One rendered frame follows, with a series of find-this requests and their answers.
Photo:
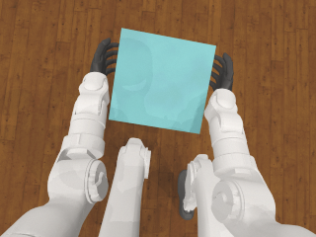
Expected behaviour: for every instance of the robot right thigh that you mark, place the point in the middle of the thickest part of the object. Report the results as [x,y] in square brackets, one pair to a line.
[201,182]

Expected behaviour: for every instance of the robot left upper arm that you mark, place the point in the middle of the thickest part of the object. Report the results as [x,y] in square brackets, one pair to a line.
[74,186]

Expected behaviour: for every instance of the left robot forearm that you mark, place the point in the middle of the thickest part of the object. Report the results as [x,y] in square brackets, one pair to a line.
[85,139]

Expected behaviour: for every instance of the carton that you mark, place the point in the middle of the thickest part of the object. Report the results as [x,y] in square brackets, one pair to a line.
[161,81]

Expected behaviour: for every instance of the robot right upper arm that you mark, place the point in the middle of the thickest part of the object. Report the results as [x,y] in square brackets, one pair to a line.
[248,209]

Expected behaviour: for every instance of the robot left shin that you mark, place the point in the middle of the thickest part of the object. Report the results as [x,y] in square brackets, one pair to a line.
[130,141]

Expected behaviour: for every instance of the right robot forearm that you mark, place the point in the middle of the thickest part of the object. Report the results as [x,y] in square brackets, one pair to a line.
[232,158]

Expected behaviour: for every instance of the right robot hand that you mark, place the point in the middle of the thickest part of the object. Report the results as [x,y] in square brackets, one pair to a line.
[225,78]

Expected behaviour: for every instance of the left robot hand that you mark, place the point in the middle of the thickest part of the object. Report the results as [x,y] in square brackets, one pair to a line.
[100,62]

